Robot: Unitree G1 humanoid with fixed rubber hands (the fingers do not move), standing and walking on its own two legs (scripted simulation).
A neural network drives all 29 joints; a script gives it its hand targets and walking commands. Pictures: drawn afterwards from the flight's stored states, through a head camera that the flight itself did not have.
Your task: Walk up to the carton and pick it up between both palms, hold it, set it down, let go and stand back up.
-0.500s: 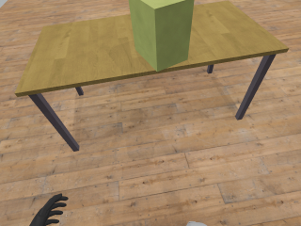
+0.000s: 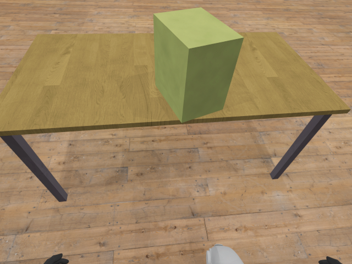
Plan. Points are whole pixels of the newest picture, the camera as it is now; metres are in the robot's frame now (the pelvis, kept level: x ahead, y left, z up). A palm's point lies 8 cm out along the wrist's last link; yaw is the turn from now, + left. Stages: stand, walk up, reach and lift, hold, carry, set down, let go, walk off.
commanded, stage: walk up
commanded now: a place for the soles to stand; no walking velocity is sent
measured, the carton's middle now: (191, 65) +0.77 -0.02 +0.04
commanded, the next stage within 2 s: none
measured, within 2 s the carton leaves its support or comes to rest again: neither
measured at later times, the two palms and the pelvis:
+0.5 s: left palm (101, 220) +0.24 +0.21 -0.07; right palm (333, 183) +0.36 -0.42 -0.05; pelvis +0.21 -0.12 -0.01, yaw +4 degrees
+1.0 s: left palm (153, 148) +0.47 +0.10 -0.07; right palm (348, 163) +0.45 -0.54 -0.09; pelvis +0.33 -0.22 -0.02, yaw +6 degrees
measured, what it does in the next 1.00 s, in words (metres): walks ahead: right foot, then left foot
